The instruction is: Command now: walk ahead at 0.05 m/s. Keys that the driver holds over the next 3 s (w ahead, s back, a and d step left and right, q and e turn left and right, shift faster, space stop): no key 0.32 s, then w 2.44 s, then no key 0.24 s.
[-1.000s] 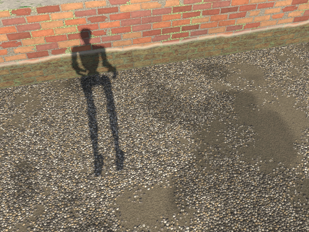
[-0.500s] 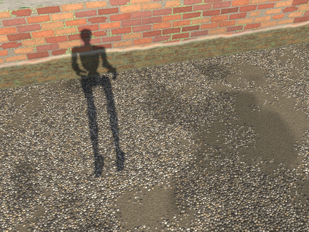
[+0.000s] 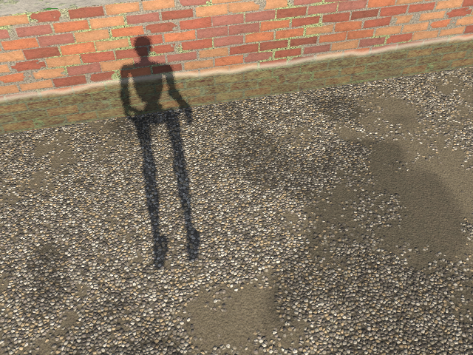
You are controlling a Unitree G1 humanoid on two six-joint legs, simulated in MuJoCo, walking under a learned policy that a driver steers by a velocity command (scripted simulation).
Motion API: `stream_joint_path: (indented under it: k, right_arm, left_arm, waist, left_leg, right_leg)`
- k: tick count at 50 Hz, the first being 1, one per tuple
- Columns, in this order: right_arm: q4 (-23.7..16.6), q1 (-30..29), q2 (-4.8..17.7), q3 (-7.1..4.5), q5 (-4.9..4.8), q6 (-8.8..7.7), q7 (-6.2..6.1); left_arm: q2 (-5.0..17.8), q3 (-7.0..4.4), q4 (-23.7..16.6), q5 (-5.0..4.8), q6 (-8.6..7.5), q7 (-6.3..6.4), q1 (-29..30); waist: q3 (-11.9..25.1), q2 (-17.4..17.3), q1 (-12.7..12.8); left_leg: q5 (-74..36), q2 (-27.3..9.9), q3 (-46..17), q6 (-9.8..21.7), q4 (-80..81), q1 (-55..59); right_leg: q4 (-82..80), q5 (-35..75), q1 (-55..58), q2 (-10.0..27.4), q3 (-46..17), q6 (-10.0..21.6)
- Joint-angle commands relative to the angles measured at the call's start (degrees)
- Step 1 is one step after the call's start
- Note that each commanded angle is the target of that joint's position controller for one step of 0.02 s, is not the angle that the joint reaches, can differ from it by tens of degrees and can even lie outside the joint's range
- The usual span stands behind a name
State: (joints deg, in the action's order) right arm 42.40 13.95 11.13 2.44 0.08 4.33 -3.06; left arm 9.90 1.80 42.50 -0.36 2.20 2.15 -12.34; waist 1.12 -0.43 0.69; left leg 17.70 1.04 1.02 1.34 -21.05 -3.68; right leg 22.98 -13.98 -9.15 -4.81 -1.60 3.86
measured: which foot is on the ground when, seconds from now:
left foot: down 0.00-1.00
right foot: down 0.00-1.00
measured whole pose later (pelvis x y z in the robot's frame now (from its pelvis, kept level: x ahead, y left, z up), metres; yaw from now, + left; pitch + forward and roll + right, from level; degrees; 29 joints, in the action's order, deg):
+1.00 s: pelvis -0.01 +0.00 -0.02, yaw +0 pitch -1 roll +0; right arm 38.3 10.7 9.4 3.3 1.3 4.3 -2.8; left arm 8.9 2.6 37.4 0.8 2.7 2.0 -9.7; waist -0.2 -0.2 0.8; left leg 24.8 1.8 0.9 1.9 -34.6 -8.5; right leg 36.7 -21.0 -14.3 -4.4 -1.6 3.6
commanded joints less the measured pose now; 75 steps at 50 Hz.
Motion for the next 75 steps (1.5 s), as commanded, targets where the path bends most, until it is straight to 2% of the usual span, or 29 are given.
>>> stream_joint_path:
  k: [1,2,4,8,16,17,18,22,28,36,44,57,59,60,65,69,75]
  right_arm:
    - [-3.1,4.0,5.5,-0.51,3.34,-0.34,-0.41]
    - [-2.4,4.8,5.5,-0.59,3.62,-0.24,-0.49]
    - [-2.5,4.5,6.1,-0.39,3.18,-0.3,-0.42]
    - [-2.6,4.2,6.7,-0.14,2.46,-0.92,-0.17]
    - [-1.7,6.5,7.5,0.33,2.38,-1.35,-0.02]
    - [-2.0,2.9,5.6,0.2,-0.65,-1.55,0.31]
    - [-2.2,2.6,5.0,0.51,-0.73,-1.62,0.37]
    - [-1.8,3.1,5.0,0.49,0.33,-1.28,0.18]
    - [-3.0,1.7,4.9,0.39,0.56,-1.17,-0.01]
    - [-5.5,-0.8,4.0,0.12,0.88,-1.19,-0.14]
    - [-7.6,-3.3,2.7,-0.11,1.23,-0.87,-0.07]
    - [-9.5,-6.8,1.3,-0.18,1.26,-0.99,0.55]
    - [-10.8,-8.5,0.5,0.3,1.66,-1.21,1.38]
    - [-10.6,-8.0,0.9,0.08,1.31,-1.39,1.57]
    - [-10.8,-7.8,0.8,0.06,1.37,-1.96,1.79]
    - [-11.1,-8.2,0.9,0.02,1.25,-2.08,1.86]
    - [-11.3,-8.0,1.1,-0.07,1.26,-2.16,1.93]
  left_arm:
    - [6.7,-0.54,-3.6,1.44,-0.59,-0.98,-2.6]
    - [7.1,-0.86,-3.5,0.99,-0.7,-1.47,-2.1]
    - [6.6,-0.5,-4.4,0.93,-0.82,-1.89,-1.0]
    - [7.1,-0.3,-5.1,0.98,-0.49,-1.65,-1.3]
    - [7.6,0.07,-6.5,1.27,-0.35,-1.43,-2.4]
    - [4.8,-0.17,-5.9,0.32,-0.24,-0.74,0.8]
    - [4.1,0.25,-5.9,0.43,-0.09,-0.55,0.3]
    - [4.5,0.13,-4.7,0.5,-0.06,-0.14,0.4]
    - [3.5,0.15,-5.1,0.82,-0.71,-0.05,1.6]
    - [3.0,-0.07,-7.0,1.03,-0.83,0.13,2.4]
    - [2.9,-0.16,-8.9,1.14,-0.41,0.12,3.8]
    - [2.1,0.22,-11.3,1.1,-0.41,-0.45,6.6]
    - [2.6,0.35,-11.5,0.86,-1.08,-0.84,7.1]
    - [4.5,-0.18,-10.9,1.05,-1.25,-0.82,6.1]
    - [3.6,0.14,-11.6,1.1,-1.57,-1.08,7.1]
    - [3.7,0.15,-11.8,1.23,-1.65,-1.22,7.2]
    - [3.9,0.15,-12.0,1.26,-1.75,-1.3,7.1]
  waist:
    - [0.9,-0.7,-1.7]
    - [-0.1,0.4,-1.8]
    - [0.9,1.0,-1.8]
    - [0.2,0.4,-1.5]
    - [-0.9,0.0,-1.4]
    - [2.2,1.2,-0.1]
    - [2.7,0.6,0.1]
    - [-1.6,-0.3,-0.3]
    - [-3.1,-0.2,-0.7]
    - [-0.1,0.3,-0.4]
    - [2.5,0.5,0.0]
    - [2.0,0.6,0.0]
    - [1.0,1.7,-0.2]
    - [0.6,1.8,-0.6]
    - [1.2,1.2,-0.7]
    - [1.2,0.3,-0.6]
    - [1.1,0.7,-0.5]
  left_leg:
    - [-20.0,-4.3,-6.0,2.1,0.8,2.7]
    - [-19.2,-4.6,-6.0,2.4,0.9,2.0]
    - [-17.9,-4.9,-6.4,2.5,1.4,1.4]
    - [-14.6,-5.0,-6.7,2.4,3.2,-0.7]
    - [-13.1,-5.1,-7.2,2.9,4.6,-1.7]
    - [-11.5,-6.3,-6.6,0.8,4.2,-2.1]
    - [-9.1,-5.6,-6.6,0.2,4.8,-1.6]
    - [-5.0,-3.9,-5.4,0.4,3.7,-2.7]
    - [-7.2,-3.3,-4.8,1.8,-1.7,-3.6]
    - [-18.6,-2.7,-3.9,1.7,-8.0,-2.3]
    - [-21.0,-2.1,-3.1,0.8,-11.3,-1.8]
    - [-11.8,-2.1,-3.5,0.3,-10.7,-3.9]
    - [-7.2,-1.7,-3.0,0.0,-9.6,-6.8]
    - [-5.4,-1.2,-3.0,0.4,-10.1,-6.1]
    - [-4.9,-1.7,-3.6,0.7,-9.8,-5.5]
    - [-4.8,-2.2,-4.2,1.0,-9.0,-6.0]
    - [-4.0,-2.2,-4.2,1.0,-9.0,-6.5]
  right_leg:
    - [-4.0,27.4,-0.3,8.3,-10.7,3.7]
    - [-4.3,28.6,0.2,8.8,-10.4,4.3]
    - [-4.5,27.7,1.9,8.6,-10.1,4.3]
    - [-5.5,22.9,2.9,8.2,-9.7,3.6]
    - [-6.2,17.3,1.9,7.5,-9.0,2.6]
    - [-5.1,11.7,2.9,8.4,-6.8,0.6]
    - [-5.7,9.2,2.3,8.1,-7.3,0.1]
    - [-4.1,5.5,-1.9,6.8,-6.6,0.4]
    - [1.8,4.4,-6.2,5.0,-4.7,1.3]
    - [7.4,15.8,-5.6,4.7,-4.0,1.6]
    - [9.7,21.6,-4.9,5.0,-4.0,1.7]
    - [8.6,15.3,-6.8,5.5,-4.8,1.6]
    - [7.2,12.3,-6.0,5.9,-6.4,1.1]
    - [6.8,10.0,-7.2,6.2,-6.9,1.4]
    - [6.2,7.4,-8.4,5.9,-6.9,1.3]
    - [6.7,6.5,-8.1,5.4,-6.3,0.8]
    - [6.6,6.2,-8.1,5.5,-6.4,0.8]
Next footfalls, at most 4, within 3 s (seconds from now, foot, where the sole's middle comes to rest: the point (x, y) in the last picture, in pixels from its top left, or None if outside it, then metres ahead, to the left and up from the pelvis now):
none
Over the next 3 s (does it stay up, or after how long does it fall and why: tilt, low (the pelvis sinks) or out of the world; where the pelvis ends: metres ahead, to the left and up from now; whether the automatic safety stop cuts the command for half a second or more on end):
stays up -0.01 0.00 -0.01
